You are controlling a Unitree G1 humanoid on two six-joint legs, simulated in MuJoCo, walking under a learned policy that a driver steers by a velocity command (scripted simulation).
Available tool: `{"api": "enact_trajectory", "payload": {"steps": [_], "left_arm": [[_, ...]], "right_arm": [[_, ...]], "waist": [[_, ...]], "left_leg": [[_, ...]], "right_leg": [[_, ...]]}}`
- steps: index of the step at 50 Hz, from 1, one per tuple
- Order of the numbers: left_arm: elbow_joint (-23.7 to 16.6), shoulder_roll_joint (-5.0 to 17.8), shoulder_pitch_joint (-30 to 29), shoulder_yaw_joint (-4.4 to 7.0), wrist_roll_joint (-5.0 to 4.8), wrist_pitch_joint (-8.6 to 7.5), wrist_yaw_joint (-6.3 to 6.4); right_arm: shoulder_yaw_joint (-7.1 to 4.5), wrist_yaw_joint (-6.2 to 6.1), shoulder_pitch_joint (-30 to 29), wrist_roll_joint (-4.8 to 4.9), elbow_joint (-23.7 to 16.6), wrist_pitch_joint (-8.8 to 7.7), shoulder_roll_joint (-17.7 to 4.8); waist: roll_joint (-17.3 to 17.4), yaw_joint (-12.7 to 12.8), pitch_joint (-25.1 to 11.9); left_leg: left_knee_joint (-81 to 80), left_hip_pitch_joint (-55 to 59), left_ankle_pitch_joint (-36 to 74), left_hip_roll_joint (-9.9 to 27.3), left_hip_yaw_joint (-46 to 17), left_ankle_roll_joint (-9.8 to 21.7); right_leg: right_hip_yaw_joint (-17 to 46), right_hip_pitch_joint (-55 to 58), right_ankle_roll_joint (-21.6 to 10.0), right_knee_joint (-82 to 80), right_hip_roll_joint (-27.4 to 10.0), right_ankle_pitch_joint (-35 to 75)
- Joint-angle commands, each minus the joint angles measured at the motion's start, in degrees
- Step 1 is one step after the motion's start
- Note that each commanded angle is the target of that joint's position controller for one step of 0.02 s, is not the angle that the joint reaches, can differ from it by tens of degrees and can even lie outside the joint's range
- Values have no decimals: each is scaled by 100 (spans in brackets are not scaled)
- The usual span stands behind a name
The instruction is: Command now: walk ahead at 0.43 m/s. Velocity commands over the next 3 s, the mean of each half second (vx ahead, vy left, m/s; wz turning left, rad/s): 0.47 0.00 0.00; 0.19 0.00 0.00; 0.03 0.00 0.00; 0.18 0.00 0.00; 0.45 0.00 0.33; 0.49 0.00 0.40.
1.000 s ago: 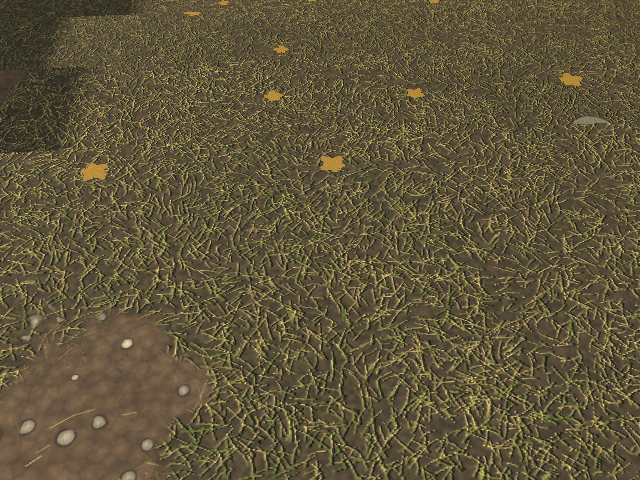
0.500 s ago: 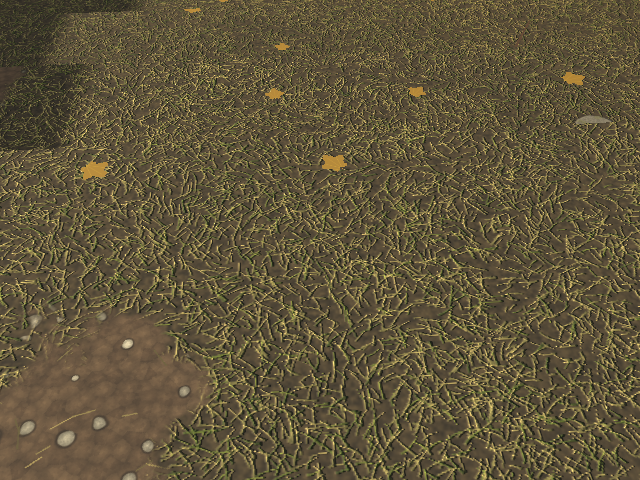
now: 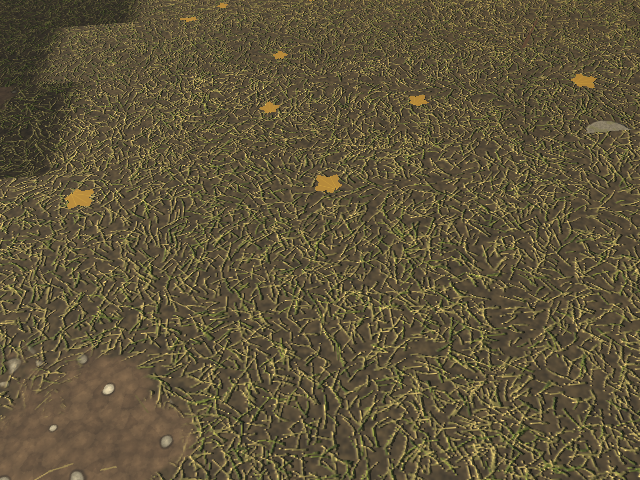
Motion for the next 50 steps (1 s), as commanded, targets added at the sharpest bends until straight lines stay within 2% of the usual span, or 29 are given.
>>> {"api": "enact_trajectory", "payload": {"steps": [1, 4, 8, 10, 12, 14, 15, 16, 17, 18, 19, 20, 21, 22, 24, 26, 29, 32, 35, 39, 40, 41, 42, 43, 44, 45, 46, 48, 50], "left_arm": [[3, 381, 579, -24, -20, -128, 47], [174, 415, 1023, -78, -34, -184, 77], [181, 372, 1148, -157, -21, -206, 79], [208, 418, 1231, -162, -27, -228, 100], [249, 504, 1274, -147, -24, -245, 125], [244, 609, 1130, -121, -9, -265, 140], [236, 690, 1042, -95, 5, -262, 155], [227, 758, 965, -69, 29, -234, 162], [205, 806, 865, -52, 0, -200, 150], [86, 604, 943, -103, -43, -186, 110], [12, -90, 1701, -193, -230, -150, 16], [-62, 503, 1087, -52, -104, -123, 19], [-309, 590, 442, -15, -62, -142, -1], [-357, 528, 200, -11, -35, -165, -10], [-295, 292, 376, -18, 92, -38, -45], [-278, 147, 443, -24, 111, 81, -58], [-418, 171, 52, -25, 99, 189, -40], [-609, 157, -627, -89, 14, 200, -32], [-648, 179, -979, -135, -39, 194, 18], [-537, 308, -883, -113, -9, 125, 116], [-427, 331, -630, -92, 0, 88, 144], [-286, 345, -249, -77, 21, 17, 169], [-147, 673, 237, -2, 82, -70, 189], [-115, 867, 523, 25, 100, -66, 189], [-122, 580, 467, -57, -21, 2, 159], [-174, 490, 141, -105, -72, 42, 148], [-231, 432, -221, -137, -54, 86, 170], [-268, 290, -614, -214, -12, 149, 254], [-228, 327, -610, -224, 24, 161, 258]], "right_arm": [[-42, 92, -32, -25, -322, -6, -114], [-71, 110, -579, -5, -523, 104, -133], [-6, 132, -1831, 44, -1003, 118, -61], [33, 135, -2222, 84, -1147, 111, -31], [24, 117, -2364, 96, -1235, 103, -112], [-36, 60, -2105, 94, -1212, 70, -259], [-91, 18, -1707, 88, -1103, 41, -361], [-169, -24, -989, 93, -871, 3, -484], [-253, -69, -102, 54, -572, -39, -602], [-383, -118, 754, -96, -398, -65, -1022], [-477, -73, 839, -160, -430, -47, -1431], [-441, -18, 270, 71, -481, 15, -1201], [-332, -6, -376, 132, -590, -4, -857], [-244, 13, -619, 108, -596, -65, -537], [-116, -46, -508, 99, -421, -161, -191], [-74, -90, -203, 106, -290, -265, -232], [-49, -94, 51, 85, -201, -303, -442], [32, -104, 158, 108, -178, -227, -394], [74, -149, 515, 111, -49, -173, -395], [96, -225, 518, 58, 34, -97, -370], [91, -244, 438, 71, 35, -85, -384], [83, -252, 376, 109, 50, -77, -409], [98, -262, 532, 146, 13, -95, -366], [186, -281, 1294, 312, 93, -35, 48], [144, -298, 1281, 326, 222, 118, 4], [86, -292, 860, 167, 135, 216, -137], [79, -259, 495, 44, 75, 263, -78], [103, -218, 316, 21, 79, 364, 87], [146, -244, 496, 61, 227, 440, 200]], "waist": [[-420, -76, 531], [-531, -48, 552], [-609, 117, 783], [-688, 187, 817], [-734, 166, 799], [-741, -42, 585], [-776, -233, 340], [-764, -524, -43], [-653, -905, -465], [-199, -1127, -1046], [1054, -634, -1650], [197, -574, -1297], [55, -375, -386], [-280, -230, -23], [-200, 119, 131], [-171, 239, 214], [1, 303, 244], [278, 160, 224], [391, -57, 64], [407, -36, 97], [341, 85, 74], [130, 301, -16], [-224, 343, -427], [-974, 108, -1160], [-1129, 242, -1384], [-852, 142, -878], [-654, 54, -415], [-633, -224, -16], [-682, -278, -125]], "left_leg": [[123, -1558, 547, 322, -88, -59], [-181, -1974, 787, 269, 153, -172], [-1513, -1941, 1318, 114, 456, -252], [-2232, -1566, 1553, -24, 613, -190], [-2639, -1239, 1582, -119, 678, -36], [-2834, -726, 1386, -307, 708, 197], [-2854, -312, 1171, -447, 716, 312], [-2979, 335, 1028, -581, 691, 424], [-3394, 1410, 1210, -530, 609, 534], [-3520, 2705, 303, 590, -620, 782], [-4244, 4020, -213, 2297, -3802, 1749], [-4858, 3466, -1138, 2007, -4138, 1597], [-5021, 2558, -1086, 1860, -3155, 1348], [-5204, 1857, -301, 1631, -2562, 1167], [-5320, 1089, 801, 1198, -1612, 858], [-5221, 899, 2763, 1116, -1063, 838], [-4975, 933, 4829, 904, -309, 723], [-4838, 988, 5372, 600, 146, 433], [-4625, 1467, 5506, 654, 167, 327], [-4049, 1883, 5426, 906, -68, 445], [-3732, 1938, 5410, 900, -123, 403], [-3238, 1884, 5062, 774, -78, 254], [-2601, 1454, 3846, 545, -6, 49], [-1507, 794, 752, 14, 230, -149], [-844, 495, -1813, -404, 82, -212], [-583, 291, -2129, -305, -192, -245], [-598, 211, -1857, -237, -274, -287], [-1251, 552, -1225, -52, -313, -399], [-1880, 846, -968, -128, -137, -482]], "right_leg": [[1804, 675, -526, -1781, -1519, 621], [1257, 938, -531, -1689, -1398, 2094], [831, 772, -533, -1746, -1214, 2975], [703, 765, -511, -1756, -1204, 3325], [653, 960, -513, -1680, -1320, 3809], [539, 1273, -473, -1191, -1404, 5073], [483, 1436, -435, -669, -1422, 5784], [437, 1517, -398, 183, -1397, 6116], [329, 1142, -328, 1322, -1251, 5599], [176, 55, -285, 3003, -973, 3648], [197, -2002, -87, 5342, 203, -1284], [916, -2572, -213, 5664, -36, -988], [880, -2785, -246, 5380, -350, -383], [869, -2548, -247, 5024, -534, -45], [857, -1923, -134, 4486, -736, 68], [702, -1727, 23, 4181, -701, -20], [445, -1905, 182, 3470, -643, 299], [171, -1728, 236, 2270, -514, 902], [37, -1550, 205, 1565, -358, 1305], [120, -1210, 26, 927, -248, 856], [127, -920, -39, 523, -190, 899], [202, -373, -89, -216, -241, 1667], [747, 581, -188, -97, -867, 3904], [1819, 1588, -1021, 267, -2125, 6290], [2480, 1418, -1630, -26, -2587, 6265], [2355, 800, -1574, -372, -2410, 4912], [2153, 249, -1368, -689, -2162, 3789], [1596, -566, -907, -1119, -1696, 2588], [1314, -593, -679, -1139, -1431, 2179]]}}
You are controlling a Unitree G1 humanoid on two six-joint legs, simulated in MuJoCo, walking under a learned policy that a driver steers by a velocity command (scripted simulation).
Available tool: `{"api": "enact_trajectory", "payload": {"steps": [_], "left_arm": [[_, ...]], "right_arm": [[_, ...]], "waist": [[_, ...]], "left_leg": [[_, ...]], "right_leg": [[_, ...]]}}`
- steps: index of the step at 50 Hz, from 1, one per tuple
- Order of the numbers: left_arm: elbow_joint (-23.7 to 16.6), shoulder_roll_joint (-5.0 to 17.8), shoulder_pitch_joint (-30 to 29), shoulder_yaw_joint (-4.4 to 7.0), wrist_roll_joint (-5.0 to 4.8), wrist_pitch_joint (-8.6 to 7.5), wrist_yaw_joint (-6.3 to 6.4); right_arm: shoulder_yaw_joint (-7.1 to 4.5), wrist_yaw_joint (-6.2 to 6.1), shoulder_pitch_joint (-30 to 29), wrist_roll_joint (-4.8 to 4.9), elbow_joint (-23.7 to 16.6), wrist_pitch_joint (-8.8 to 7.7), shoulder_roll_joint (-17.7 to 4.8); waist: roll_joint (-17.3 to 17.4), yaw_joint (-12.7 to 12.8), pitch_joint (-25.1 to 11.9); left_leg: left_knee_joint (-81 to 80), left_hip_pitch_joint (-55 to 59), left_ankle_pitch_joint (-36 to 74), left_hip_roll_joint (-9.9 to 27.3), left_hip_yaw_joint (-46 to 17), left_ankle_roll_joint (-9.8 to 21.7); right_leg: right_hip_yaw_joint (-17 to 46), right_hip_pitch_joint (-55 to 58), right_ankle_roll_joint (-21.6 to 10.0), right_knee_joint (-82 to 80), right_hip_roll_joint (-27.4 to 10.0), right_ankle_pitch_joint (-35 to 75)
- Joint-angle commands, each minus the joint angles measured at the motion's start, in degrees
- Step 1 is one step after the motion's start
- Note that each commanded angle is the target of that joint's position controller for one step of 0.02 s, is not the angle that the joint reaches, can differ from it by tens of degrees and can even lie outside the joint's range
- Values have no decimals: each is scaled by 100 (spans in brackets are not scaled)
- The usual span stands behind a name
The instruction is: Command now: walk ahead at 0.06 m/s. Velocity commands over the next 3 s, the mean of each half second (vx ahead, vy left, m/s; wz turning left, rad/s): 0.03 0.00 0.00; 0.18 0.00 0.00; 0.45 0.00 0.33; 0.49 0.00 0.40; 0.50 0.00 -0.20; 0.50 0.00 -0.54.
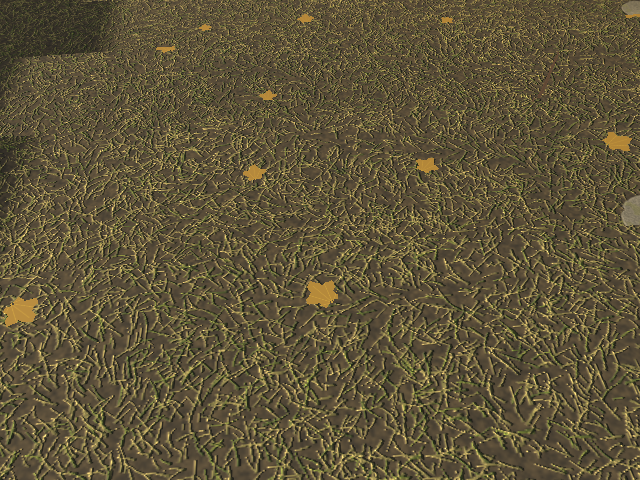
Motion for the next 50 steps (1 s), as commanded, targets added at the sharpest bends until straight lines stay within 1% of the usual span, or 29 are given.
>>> {"api": "enact_trajectory", "payload": {"steps": [1, 3, 4, 5, 6, 7, 8, 9, 11, 13, 16, 32, 33, 34, 35, 36, 37, 38, 39, 40, 41, 42, 43, 45, 46, 47, 48, 49, 50], "left_arm": [[-97, 548, 195, 50, 19, -6, 32], [-58, 655, 229, 73, -26, 20, 12], [-55, 688, 166, 86, -60, 55, 2], [-49, 702, 132, 100, -88, 97, -10], [-19, 690, 205, 115, -100, 136, -23], [1, 676, 270, 132, -104, 169, -33], [3, 581, 376, 143, -137, 217, -47], [52, 505, 428, 128, -110, 231, -55], [156, 427, 639, 115, -59, 210, -62], [216, 467, 690, 120, -46, 176, -69], [284, 405, 670, 90, -62, 157, -66], [579, 315, 848, 12, -72, 167, -9], [603, 289, 885, 5, -66, 173, -11], [593, 320, 866, 23, -58, 186, -17], [554, 359, 840, 52, -50, 203, -30], [495, 361, 784, 74, -20, 217, -58], [389, 322, 612, 79, 18, 215, -95], [255, 207, 428, 59, 75, 194, -137], [115, 172, 253, 54, 117, 151, -174], [-20, 241, 89, 80, 109, 94, -205], [-129, 322, -8, 113, 93, 32, -235], [-207, 381, -49, 144, 75, -31, -267], [-272, 407, -69, 169, 42, -89, -297], [-338, 391, 26, 209, -20, -161, -338], [-258, 317, 367, 219, -43, -176, -348], [-56, 302, 927, 260, -63, -179, -338], [186, 473, 1667, 359, -51, -201, -289], [293, 1038, 2480, 507, 43, -238, -204], [494, 1364, 2973, 573, 7, -151, -208]], "right_arm": [[2, -38, 996, 21, 223, 153, -71], [14, -69, 914, 46, 258, 199, -100], [30, -70, 901, 37, 282, 205, -79], [41, -66, 871, 17, 296, 201, -92], [48, -61, 778, -23, 255, 183, -173], [52, -61, 750, -65, 200, 140, -272], [43, -59, 667, -13, 204, 102, -392], [62, -53, 639, 32, 234, 56, -307], [81, -66, 551, 67, 234, -40, -250], [88, -88, 541, 75, 207, -96, -255], [90, -88, 639, 71, 222, -109, -254], [122, -96, 877, 73, 280, -112, -189], [123, -94, 945, 64, 302, -110, -179], [87, -91, 996, 53, 313, -96, -255], [24, -86, 1041, 50, 302, -70, -392], [-37, -73, 1083, 44, 271, -37, -521], [-88, -62, 1263, 48, 272, -15, -608], [-140, -58, 1417, 54, 296, -8, -711], [-174, -58, 1463, 49, 302, -21, -741], [-187, -50, 1490, 14, 300, -56, -718], [-206, -38, 1491, -32, 292, -105, -735], [-222, -26, 1450, -48, 271, -154, -746], [-233, -18, 1378, -39, 243, -200, -753], [-255, -4, 1198, -6, 186, -272, -793], [-263, 5, 992, 35, 138, -288, -817], [-265, 21, 836, 61, 88, -304, -818], [-228, 48, 783, 39, 43, -356, -723], [-107, 110, 596, 61, -193, -408, -326], [-147, 159, 602, 2, -396, -416, -391]], "waist": [[-608, -198, -472], [-615, -173, -488], [-611, -209, -420], [-591, -217, -290], [-516, -172, -99], [-479, -109, 72], [-137, 43, 368], [118, 68, 417], [283, 180, 198], [145, 200, 62], [3, 170, 76], [-83, 102, 126], [-68, 88, 23], [-10, 68, 79], [138, 44, 158], [351, -6, 357], [498, -123, 640], [677, -215, 907], [753, -258, 1097], [694, -275, 1135], [614, -263, 1088], [516, -222, 997], [458, -172, 893], [452, -15, 711], [413, 216, 619], [281, 463, 480], [-73, 761, 178], [-1426, 1088, -169], [-2085, 1010, -244]], "left_leg": [[-597, 365, 329, 95, -21, -128], [-1113, 556, 762, 115, 42, -129], [-1491, 749, 1166, 123, 92, -110], [-1867, 941, 1549, 144, 100, -81], [-2192, 996, 1759, 280, -62, -50], [-2489, 931, 1625, 502, -298, -19], [-2576, 252, 1209, 534, -429, 47], [-2751, -163, 1073, 549, -485, 51], [-2990, -288, 1242, 608, -553, 38], [-3037, -154, 1450, 635, -577, 65], [-3045, -12, 1605, 639, -570, 111], [-3010, 318, 2168, 631, -504, 177], [-3074, 364, 1743, 588, -501, 200], [-3118, 318, 1136, 534, -528, 259], [-3158, 254, 250, 518, -634, 384], [-3320, 183, -659, 647, -924, 549], [-3616, 230, -1374, 940, -1361, 749], [-3913, 322, -1795, 1365, -1851, 980], [-4081, 343, -1752, 1683, -2171, 1167], [-4141, 481, -1414, 1830, -2306, 1276], [-4110, 744, -962, 1881, -2300, 1330], [-4029, 987, -519, 1858, -2166, 1319], [-3940, 1103, -130, 1773, -1952, 1259], [-3707, 892, 526, 1562, -1493, 1122], [-3468, 453, 742, 1391, -1176, 1014], [-3050, -119, 1008, 1151, -871, 892], [-2192, -724, 1521, 842, -496, 734], [-214, -1587, 1172, 146, 306, 400], [1262, -2513, -116, -319, 376, 366]], "right_leg": [[1331, 191, -567, -1118, -1362, 1098], [1353, 101, -482, -1193, -1318, 79], [1331, -84, -383, -1236, -1242, -673], [1335, -327, -231, -1310, -1167, -1417], [1371, -542, -27, -1420, -1106, -1998], [1375, -626, 141, -1421, -1021, -2184], [1188, -388, 228, -1411, -794, -1812], [1065, 124, 229, -1160, -731, -1292], [969, 738, 192, -797, -711, -545], [945, 880, 174, -699, -720, -234], [915, 826, 202, -685, -723, -133], [878, 788, 281, -564, -766, 312], [839, 818, 277, -555, -706, -41], [750, 727, 262, -429, -582, -543], [579, 532, 214, -144, -390, -1238], [408, 136, 179, 188, -213, -1842], [243, -429, 181, 613, -87, -2054], [43, -897, 181, 1052, -51, -1924], [78, -1215, 146, 1451, -230, -1681], [181, -1494, 114, 1745, -362, -1667], [287, -1759, 91, 1938, -459, -1745], [348, -1880, 79, 1931, -529, -1742], [347, -1788, 79, 1740, -544, -1682], [193, -1067, 73, 1193, -420, -1363], [15, -262, 64, 727, -274, -980], [-145, 776, 75, 356, -27, -773], [108, 1964, 47, 124, -65, -850], [2156, 2741, -263, -998, -1483, -2263], [4245, 2850, -773, -1813, -2389, -3099]]}}
Over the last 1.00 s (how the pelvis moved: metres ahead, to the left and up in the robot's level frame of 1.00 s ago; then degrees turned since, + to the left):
0.46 -0.01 0.00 0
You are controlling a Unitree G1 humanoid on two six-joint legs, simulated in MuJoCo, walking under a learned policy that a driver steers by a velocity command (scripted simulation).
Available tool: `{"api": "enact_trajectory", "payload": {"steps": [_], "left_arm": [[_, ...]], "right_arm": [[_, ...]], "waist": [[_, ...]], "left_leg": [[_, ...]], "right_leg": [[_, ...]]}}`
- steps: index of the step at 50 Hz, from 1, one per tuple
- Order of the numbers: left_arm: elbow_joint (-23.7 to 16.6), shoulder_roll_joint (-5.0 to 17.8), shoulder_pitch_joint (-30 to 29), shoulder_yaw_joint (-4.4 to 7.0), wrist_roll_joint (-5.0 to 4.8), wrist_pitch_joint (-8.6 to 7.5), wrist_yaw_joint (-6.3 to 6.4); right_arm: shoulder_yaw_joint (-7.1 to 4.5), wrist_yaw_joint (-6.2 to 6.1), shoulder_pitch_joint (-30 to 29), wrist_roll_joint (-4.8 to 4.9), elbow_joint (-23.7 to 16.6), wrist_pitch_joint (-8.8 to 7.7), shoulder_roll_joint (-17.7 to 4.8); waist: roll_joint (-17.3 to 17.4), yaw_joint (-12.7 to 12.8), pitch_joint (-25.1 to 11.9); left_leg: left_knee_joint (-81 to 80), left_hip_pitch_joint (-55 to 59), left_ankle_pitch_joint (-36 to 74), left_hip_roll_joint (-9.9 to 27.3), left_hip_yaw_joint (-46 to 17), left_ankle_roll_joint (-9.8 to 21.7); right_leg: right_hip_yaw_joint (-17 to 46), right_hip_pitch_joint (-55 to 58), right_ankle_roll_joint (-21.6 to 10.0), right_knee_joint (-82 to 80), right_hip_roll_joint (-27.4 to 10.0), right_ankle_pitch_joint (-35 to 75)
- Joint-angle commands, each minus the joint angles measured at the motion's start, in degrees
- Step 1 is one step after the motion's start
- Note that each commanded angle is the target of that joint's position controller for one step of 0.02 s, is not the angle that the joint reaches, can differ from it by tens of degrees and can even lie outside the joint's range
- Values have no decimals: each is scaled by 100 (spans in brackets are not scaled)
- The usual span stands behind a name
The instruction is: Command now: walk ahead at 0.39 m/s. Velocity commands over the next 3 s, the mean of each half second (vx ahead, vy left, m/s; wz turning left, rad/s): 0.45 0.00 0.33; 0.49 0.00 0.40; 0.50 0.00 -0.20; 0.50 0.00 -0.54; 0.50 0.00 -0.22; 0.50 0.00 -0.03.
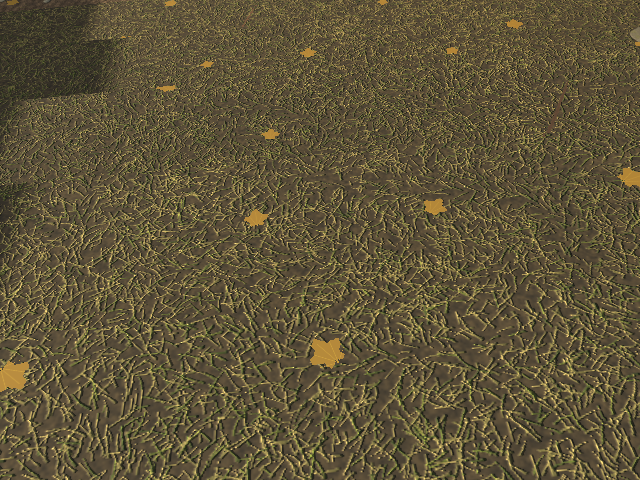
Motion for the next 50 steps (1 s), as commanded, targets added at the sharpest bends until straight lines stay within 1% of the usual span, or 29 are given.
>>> {"api": "enact_trajectory", "payload": {"steps": [1, 2, 3, 5, 7, 10, 13, 16, 17, 19, 20, 21, 22, 23, 24, 25, 26, 27, 28, 29, 31, 34, 37, 42, 44, 46, 48, 49, 50], "left_arm": [[442, 848, 1991, 194, 28, 127, 85], [194, 707, 1329, 145, 26, 97, 62], [73, 644, 970, 111, 24, 51, 57], [91, 399, 917, 4, 2, -57, 102], [243, 356, 1257, -44, -10, -127, 145], [312, 362, 1498, -93, 14, -164, 170], [282, 316, 1430, -147, 8, -195, 199], [345, 469, 1574, -136, -20, -217, 259], [358, 519, 1580, -132, -22, -212, 276], [348, 701, 1522, -78, -31, -190, 346], [318, 788, 1434, -43, -17, -153, 375], [249, 885, 1312, -3, 1, -107, 367], [155, 968, 1134, 35, -8, -84, 313], [-39, 914, 973, 49, -22, -86, 237], [-446, 315, 1279, -21, -83, -104, 114], [-676, 678, 598, 20, -51, -169, 69], [-864, 743, 198, 20, -60, -239, 49], [-847, 764, 211, 42, -57, -268, 67], [-866, 711, 201, 49, 20, -193, 92], [-849, 604, 348, 27, 114, -61, 86], [-922, 512, 352, 18, 167, 150, 50], [-1261, 587, -372, 21, 168, 276, 3], [-1562, 635, -1087, 10, 138, 318, -36], [-1899, 566, -1879, -81, 111, 291, -105], [-2043, 588, -2177, -113, 69, 237, -135], [-2178, 680, -2352, -111, 34, 178, -159], [-2080, 860, -1752, -47, 23, 128, -152], [-1880, 1002, -1101, 27, -16, 99, -93], [-1612, 1104, -143, 84, -32, 53, -21]], "right_arm": [[-48, 123, -848, -148, -811, -153, -373], [-22, 186, -959, -115, -831, -167, -245], [-8, 223, -882, -49, -785, -183, -132], [-42, 255, -715, -84, -716, -98, -131], [-80, 271, -840, -70, -765, -8, -176], [-74, 280, -1514, -44, -1036, 60, -139], [-4, 316, -2326, -33, -1389, 44, -51], [42, 355, -2862, -29, -1666, 47, -46], [21, 349, -2803, -31, -1681, 48, -104], [-54, 303, -2346, -51, -1599, 54, -271], [-111, 278, -1889, -63, -1483, 51, -368], [-189, 266, -1292, -78, -1307, 43, -502], [-290, 249, -628, -127, -1107, 23, -671], [-461, 187, -147, -174, -1052, 31, -1112], [-561, 192, -515, -133, -1223, 88, -1601], [-541, 170, -538, -7, -1253, 151, -1524], [-454, 112, -891, 14, -1278, 150, -1237], [-373, 100, -1115, 11, -1298, 124, -933], [-321, 67, -1266, 21, -1330, 64, -798], [-283, 36, -1322, 41, -1364, 2, -739], [-283, 32, -1133, 72, -1353, -128, -855], [-315, 44, -744, 95, -1375, -154, -1049], [-290, 66, -260, 104, -1373, -112, -986], [-215, 12, 276, 69, -1329, -131, -888], [-202, -30, 388, 21, -1334, -130, -937], [-200, -56, 340, -25, -1369, -131, -1047], [-212, -73, 77, -27, -1445, -151, -1194], [-225, -71, -17, -53, -1451, -163, -1287], [-221, -46, -196, -44, -1486, -166, -1308]], "waist": [[-1189, 565, 499], [-626, 349, 705], [-426, 152, 695], [-473, -16, 565], [-568, -21, 528], [-629, 42, 606], [-680, 105, 782], [-722, 178, 827], [-731, 114, 750], [-855, -122, 390], [-943, -339, 134], [-1005, -591, -203], [-930, -943, -508], [-365, -1200, -861], [998, -501, -1368], [107, -679, -1265], [-179, -496, -528], [-684, -205, -97], [-811, 21, 49], [-736, 183, 52], [-575, 273, 48], [-255, 97, 180], [-59, -209, 179], [95, -525, 206], [140, -622, 262], [155, -585, 355], [219, -218, 176], [283, 71, -163], [180, 559, -659]], "left_leg": [[3075, -3680, -110, -4, -42, 363], [3131, -3616, 523, 189, -188, 408], [2961, -3360, 955, 310, -240, 389], [2764, -3096, 1288, 336, -196, 290], [2747, -3314, 1533, 247, -110, 260], [2421, -3722, 1921, 172, 60, 220], [1272, -3525, 2414, 78, 395, 202], [258, -2994, 2537, -74, 838, 327], [100, -2762, 2480, -189, 948, 425], [81, -2186, 2140, -500, 1132, 670], [112, -1752, 1868, -646, 1155, 818], [17, -1159, 1672, -741, 1080, 986], [-478, -268, 1703, -768, 873, 1169], [-913, 694, 1021, 110, -368, 1518], [-1438, 2162, 1506, 1754, -3723, 2517], [-2086, 2000, 762, 1739, -4073, 2537], [-2293, 1312, 682, 1698, -3435, 2249], [-2441, 512, 1299, 1486, -2922, 1948], [-2453, -42, 1974, 1194, -2440, 1750], [-2470, -443, 2433, 961, -2062, 1652], [-2460, -697, 3116, 684, -1655, 1587], [-2502, -679, 3434, 449, -1464, 1374], [-2441, -146, 3797, 382, -1448, 1041], [-2276, 753, 4471, 434, -1396, 819], [-2181, 1077, 4699, 534, -1416, 868], [-2088, 1246, 5035, 664, -1465, 869], [-1712, 1119, 6104, 720, -1361, 694], [-1106, 1159, 6730, 662, -1286, 618], [-90, 929, 6656, 512, -1072, 529]], "right_leg": [[3970, 2172, -878, -2515, -2206, -2617], [3356, 1646, -764, -2528, -2045, -2162], [2711, 1360, -618, -2619, -1813, -1420], [1746, 1289, -411, -2652, -1496, -181], [1128, 1537, -305, -2552, -1373, 1047], [493, 1640, -224, -2490, -1306, 2270], [-42, 1433, -178, -2496, -1159, 2893], [-352, 1568, -165, -2393, -1255, 3693], [-471, 1733, -134, -2149, -1281, 4466], [-667, 2073, -70, -1336, -1368, 6112], [-731, 2133, -65, -664, -1424, 6634], [-705, 2069, -109, 241, -1485, 6674], [-725, 1644, -123, 1460, -1424, 5854], [-804, 594, -46, 3411, -1074, 3662], [-184, -1728, 224, 5545, 230, -1544], [829, -2542, 137, 5717, 53, -1064], [888, -2801, 98, 5277, -279, -549], [854, -2479, 113, 4654, -489, -261], [886, -2098, 194, 4259, -622, -207], [893, -1713, 293, 3976, -686, -214], [787, -1553, 461, 3505, -725, -219], [608, -1962, 657, 2735, -747, 433], [532, -2392, 681, 1969, -678, 1156], [379, -2573, 489, 957, -449, 1614], [292, -2540, 358, 529, -320, 1560], [262, -2304, 190, 108, -195, 1316], [253, -1213, -53, -289, 71, 978], [260, -490, -165, -349, 237, 786], [343, 600, -321, -645, 147, 1073]]}}
Over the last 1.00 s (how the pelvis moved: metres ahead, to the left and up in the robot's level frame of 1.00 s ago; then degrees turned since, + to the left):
0.13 -0.01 -0.01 0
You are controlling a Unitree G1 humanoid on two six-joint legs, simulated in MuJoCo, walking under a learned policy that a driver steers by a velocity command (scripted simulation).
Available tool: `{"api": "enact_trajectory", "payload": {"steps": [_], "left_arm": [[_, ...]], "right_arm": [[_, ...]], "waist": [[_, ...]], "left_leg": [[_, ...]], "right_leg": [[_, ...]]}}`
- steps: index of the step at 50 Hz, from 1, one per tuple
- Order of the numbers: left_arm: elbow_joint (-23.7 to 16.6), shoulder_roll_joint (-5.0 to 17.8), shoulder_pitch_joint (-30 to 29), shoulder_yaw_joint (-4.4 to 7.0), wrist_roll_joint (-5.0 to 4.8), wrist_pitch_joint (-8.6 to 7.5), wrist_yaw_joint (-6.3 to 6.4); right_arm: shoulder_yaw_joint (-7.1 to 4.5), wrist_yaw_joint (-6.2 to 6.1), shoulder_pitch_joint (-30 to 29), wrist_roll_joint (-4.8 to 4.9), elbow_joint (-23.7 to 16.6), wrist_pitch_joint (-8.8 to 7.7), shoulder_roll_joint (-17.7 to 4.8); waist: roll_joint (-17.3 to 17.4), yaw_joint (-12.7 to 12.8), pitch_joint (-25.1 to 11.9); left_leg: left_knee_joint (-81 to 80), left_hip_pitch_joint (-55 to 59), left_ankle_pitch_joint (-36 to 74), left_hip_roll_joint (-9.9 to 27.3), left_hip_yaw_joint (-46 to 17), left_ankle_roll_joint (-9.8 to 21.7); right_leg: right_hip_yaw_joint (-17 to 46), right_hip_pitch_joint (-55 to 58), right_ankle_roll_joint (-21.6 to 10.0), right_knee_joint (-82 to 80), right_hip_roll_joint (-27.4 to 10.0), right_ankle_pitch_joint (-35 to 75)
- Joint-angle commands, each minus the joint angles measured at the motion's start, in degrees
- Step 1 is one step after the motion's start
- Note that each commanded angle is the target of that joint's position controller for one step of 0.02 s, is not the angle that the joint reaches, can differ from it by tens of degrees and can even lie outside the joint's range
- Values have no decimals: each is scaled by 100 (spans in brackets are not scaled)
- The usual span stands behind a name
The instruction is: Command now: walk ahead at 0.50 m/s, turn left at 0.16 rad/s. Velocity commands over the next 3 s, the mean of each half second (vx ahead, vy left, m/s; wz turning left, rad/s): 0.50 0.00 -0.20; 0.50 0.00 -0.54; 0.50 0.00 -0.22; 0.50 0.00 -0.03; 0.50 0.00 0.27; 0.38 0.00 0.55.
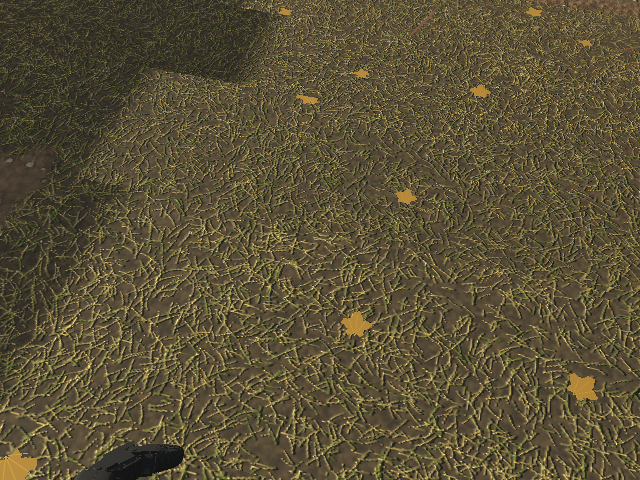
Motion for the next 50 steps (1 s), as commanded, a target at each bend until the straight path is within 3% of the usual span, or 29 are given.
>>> {"api": "enact_trajectory", "payload": {"steps": [1, 2, 3, 4, 5, 7, 11, 14, 17, 20, 21, 23, 25, 27, 28, 29, 30, 31, 32, 33, 34, 35, 37, 38, 39, 40, 44, 47, 50], "left_arm": [[200, 1164, 2369, 377, 82, -174, 197], [270, 1703, 2660, 531, 173, -147, 178], [338, 1270, 2425, 469, -43, -43, 93], [263, 936, 1839, 383, -67, -26, 84], [232, 711, 1539, 320, -31, -62, 64], [379, 584, 1508, 257, -54, -139, 65], [616, 777, 1974, 292, -157, -234, 34], [660, 894, 2236, 318, -181, -186, 70], [659, 998, 2474, 340, -203, -155, 101], [640, 985, 2679, 344, -123, -94, 94], [592, 1090, 2732, 388, -55, -88, 110], [381, 1130, 2579, 405, 14, -60, 134], [168, 1167, 2285, 431, 29, 1, 167], [-74, 1207, 1629, 474, -53, 7, 117], [-116, 852, 1928, 431, -192, -20, 121], [-31, 187, 2527, 302, -69, 3, 179], [-118, 456, 3034, 324, -76, 22, 217], [7, 825, 2464, 419, 32, 134, 226], [10, 1001, 2109, 497, 9, 210, 144], [8, 1025, 2047, 522, -37, 297, 61], [-55, 903, 1921, 489, 29, 393, -16], [-123, 870, 1706, 473, 45, 460, -60], [-176, 875, 1340, 481, 75, 467, -120], [-177, 878, 1244, 487, 86, 469, -117], [-209, 889, 975, 519, 15, 405, -101], [-233, 844, 759, 500, 29, 374, -113], [-278, 631, 187, 412, 56, 344, -274], [-347, 495, -457, 310, 47, 324, -274], [-311, 404, -790, 200, 101, 290, -247]], "right_arm": [[-123, 23, -241, 43, -479, -85, -759], [-49, 70, 705, 298, -448, -52, -266], [-143, 42, 529, 107, -337, -44, -798], [-160, 48, -77, 68, -474, -47, -816], [-123, 71, -487, 38, -602, -71, -741], [-96, 136, -562, -64, -669, 37, -568], [-46, 187, -910, -126, -852, 197, -431], [-6, 192, -1829, -95, -1200, 228, -462], [41, 248, -2504, -95, -1400, 215, -375], [93, 236, -2833, -48, -1520, 221, -365], [36, 259, -2618, -85, -1423, 177, -501], [-35, 277, -2695, -101, -1442, 77, -713], [-53, 284, -2331, -102, -1356, 17, -722], [-190, 237, -638, -139, -880, -29, -853], [-245, 186, -255, -247, -861, -98, -1114], [-229, 155, -419, -193, -933, -94, -1231], [-289, 155, -463, -25, -988, -76, -1465], [-197, 184, -874, 36, -1072, -135, -984], [-111, 224, -1280, 46, -1169, -178, -709], [-93, 249, -1430, 36, -1117, -218, -718], [-143, 218, -1312, 16, -980, -241, -814], [-143, 183, -1219, -13, -863, -249, -827], [-173, 126, -900, -58, -717, -315, -925], [-157, 108, -714, -21, -660, -326, -898], [-131, 100, -676, 29, -570, -397, -806], [-119, 84, -559, 32, -535, -442, -783], [-78, 10, -305, -36, -412, -466, -719], [35, 7, 85, -118, -273, -391, -526], [44, -88, 381, -178, -183, -257, -627]], "waist": [[125, 1399, -1603], [-1226, 1013, -2419], [-641, 968, -2077], [-264, 818, -956], [32, 752, -512], [-143, 434, -211], [-308, 355, -217], [-262, 509, 28], [-340, 709, 7], [-414, 830, -170], [-532, 803, -399], [-317, 743, -419], [-309, 484, -396], [-154, -437, -779], [652, -444, -960], [1282, 212, -770], [1591, 529, -927], [462, 533, -119], [206, 606, 246], [421, 731, 358], [757, 682, 370], [819, 648, 330], [692, 497, 109], [574, 464, 30], [630, 523, 143], [722, 411, 180], [464, 316, 268], [335, 44, 498], [161, -188, 782]], "left_leg": [[3383, -1237, 4804, 1113, -41, 38], [5573, -3261, 356, -2, 467, -287], [6212, -3967, -349, 117, 142, -215], [6194, -4250, 120, 389, 137, -229], [5869, -4156, 449, 572, 200, -242], [5203, -3778, 626, 913, 368, -337], [4265, -3795, 872, 1079, 644, -584], [3307, -4163, 1587, 1210, 712, -775], [2346, -3909, 2322, 1039, 859, -820], [2320, -3585, 2321, 846, 939, -854], [2831, -3651, 2713, 984, 697, -745], [3150, -3850, 2323, 977, 697, -653], [2742, -3149, 1593, 850, 633, -558], [1818, -1038, 1274, 618, 839, -412], [513, -345, 485, 1491, -349, -184], [905, 236, 2163, 2770, -1507, -68], [196, 280, 2481, 3342, -3199, 650], [-17, -550, 2221, 3231, -2814, 809], [-62, -1181, 2528, 2893, -1895, 725], [-204, -1560, 2978, 2636, -1140, 571], [-360, -1747, 3006, 2466, -674, 512], [-428, -1733, 3245, 2256, -270, 349], [-215, -1156, 3645, 2097, 287, 239], [-114, -907, 3918, 2078, 481, 186], [-162, -729, 3029, 1790, 764, -90], [-143, -701, 2812, 1804, 824, -93], [430, -1301, 1494, 1834, 1202, -50], [972, -1450, 1080, 1856, 1393, -66], [1723, -1123, 1340, 1910, 1374, -83]], "right_leg": [[1149, 3344, -582, -317, -924, -496], [3892, 5034, -1466, -537, -2476, -649], [4671, 4608, -1476, -1102, -2375, -1118], [3672, 3669, -1312, -1248, -2187, -1039], [3038, 2976, -1185, -1415, -1922, -300], [2186, 2193, -910, -1586, -1385, 792], [1775, 2001, -980, -1893, -1039, 1091], [1714, 1931, -1012, -2163, -943, 852], [1542, 1952, -821, -2041, -724, 1325], [1537, 2040, -792, -1724, -701, 1779], [1808, 2428, -917, -1500, -984, 2030], [1960, 2606, -1032, -1122, -1089, 2041], [2029, 2360, -939, -608, -1028, 2377], [1833, 1357, -666, 1223, -581, 2797], [1637, 785, -445, 2817, -132, 1194], [1279, -358, -323, 4209, 339, -2742], [985, -1357, -240, 4661, 407, -2832], [1064, -1615, -157, 4712, 30, -2345], [1077, -1330, -69, 4360, -129, -1977], [1049, -1004, 30, 4004, -288, -1790], [903, -752, 119, 3877, -342, -1548], [821, -695, 144, 3784, -312, -1198], [693, -972, 87, 3554, -190, -257], [696, -1160, 50, 3464, -156, -34], [786, -1391, 24, 2775, -169, 408], [673, -1386, -2, 2501, -119, 791], [387, -736, -76, 1195, -48, 2836], [34, -414, -125, 460, -43, 3480], [-102, -405, -93, -295, -63, 3219]]}}
Over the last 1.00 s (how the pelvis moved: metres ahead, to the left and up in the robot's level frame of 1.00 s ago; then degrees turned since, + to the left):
0.54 0.06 -0.01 24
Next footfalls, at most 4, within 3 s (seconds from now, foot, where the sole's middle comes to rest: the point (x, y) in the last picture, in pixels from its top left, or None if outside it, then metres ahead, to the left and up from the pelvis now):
0.02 right None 0.18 -0.09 -0.76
0.54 left None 0.37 0.10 -0.76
1.08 right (382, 407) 0.64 -0.19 -0.91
1.54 left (349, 296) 0.96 -0.15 -0.91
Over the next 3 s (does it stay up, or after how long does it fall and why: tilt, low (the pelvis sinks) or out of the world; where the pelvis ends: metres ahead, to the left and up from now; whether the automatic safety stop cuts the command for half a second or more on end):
stays up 1.36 -0.58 -0.29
